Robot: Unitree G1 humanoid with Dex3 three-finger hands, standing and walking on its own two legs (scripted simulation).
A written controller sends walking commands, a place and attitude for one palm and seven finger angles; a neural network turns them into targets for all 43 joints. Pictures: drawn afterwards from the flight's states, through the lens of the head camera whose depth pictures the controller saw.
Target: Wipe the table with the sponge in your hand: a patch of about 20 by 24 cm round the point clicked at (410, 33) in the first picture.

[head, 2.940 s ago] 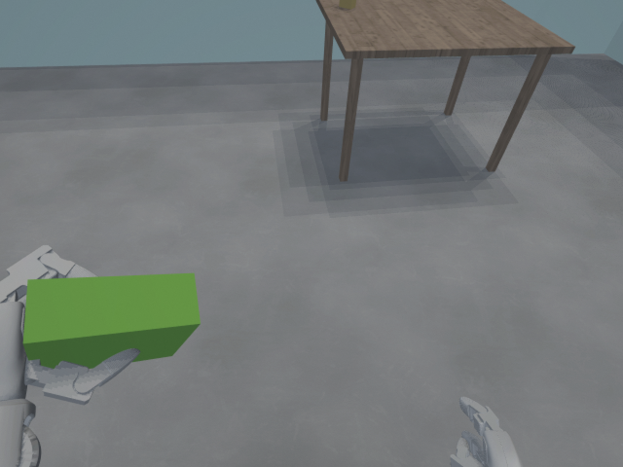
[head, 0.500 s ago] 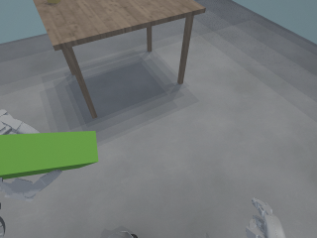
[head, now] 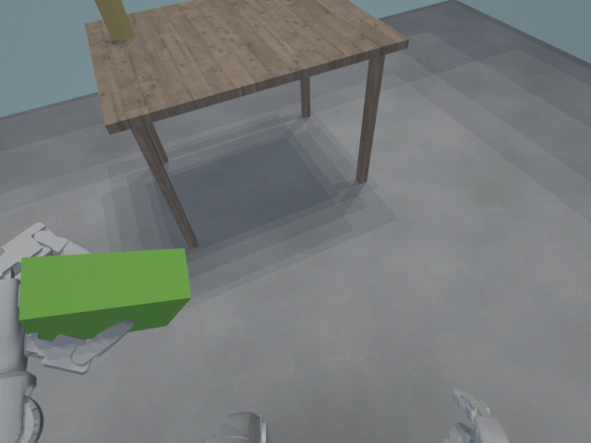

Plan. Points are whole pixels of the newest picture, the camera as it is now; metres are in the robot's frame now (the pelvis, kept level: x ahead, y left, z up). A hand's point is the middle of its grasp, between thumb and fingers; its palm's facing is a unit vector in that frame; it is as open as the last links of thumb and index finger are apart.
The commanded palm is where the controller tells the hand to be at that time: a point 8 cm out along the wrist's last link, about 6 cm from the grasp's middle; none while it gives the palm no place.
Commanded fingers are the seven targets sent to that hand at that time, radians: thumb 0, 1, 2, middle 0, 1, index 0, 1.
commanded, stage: walk to a spot facing it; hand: left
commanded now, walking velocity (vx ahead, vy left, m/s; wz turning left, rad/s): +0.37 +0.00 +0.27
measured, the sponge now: (133, 295) +0.24 +0.19 +0.14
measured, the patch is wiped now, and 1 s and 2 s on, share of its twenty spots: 0.00 0.00 0.00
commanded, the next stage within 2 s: turn to face it in 1.02 s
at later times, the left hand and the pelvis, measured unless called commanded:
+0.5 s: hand (102, 190) +0.34 +0.23 +0.20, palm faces +0.44 -0.78 -0.44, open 9.5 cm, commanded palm +0.29 +0.28 +0.18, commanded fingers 0.00 0.10 1.30 -1.20 -1.60 -1.20 -1.60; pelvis +0.15 -0.01 +0.01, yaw +4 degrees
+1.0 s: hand (113, 140) +0.45 +0.27 +0.18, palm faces +0.59 -0.68 -0.43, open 9.5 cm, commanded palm +0.37 +0.30 +0.18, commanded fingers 0.00 0.10 1.30 -1.20 -1.60 -1.20 -1.60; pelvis +0.28 -0.01 -0.02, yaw +14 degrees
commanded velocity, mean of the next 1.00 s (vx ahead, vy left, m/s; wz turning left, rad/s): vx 0.33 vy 0.00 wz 0.30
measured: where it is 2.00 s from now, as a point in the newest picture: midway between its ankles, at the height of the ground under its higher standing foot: (333, 392)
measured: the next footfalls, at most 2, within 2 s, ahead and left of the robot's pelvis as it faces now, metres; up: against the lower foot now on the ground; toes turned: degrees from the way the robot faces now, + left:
left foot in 0.20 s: +0.19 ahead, +0.13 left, +0.00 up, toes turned +13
right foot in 0.58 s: +0.28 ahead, -0.16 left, +0.00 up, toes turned -5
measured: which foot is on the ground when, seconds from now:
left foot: up 0.00-0.18, down 0.20-0.58, up 0.60-0.90, down 0.92-1.00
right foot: down 0.00-0.22, up 0.24-0.56, down 0.58-0.92, up 0.94-1.00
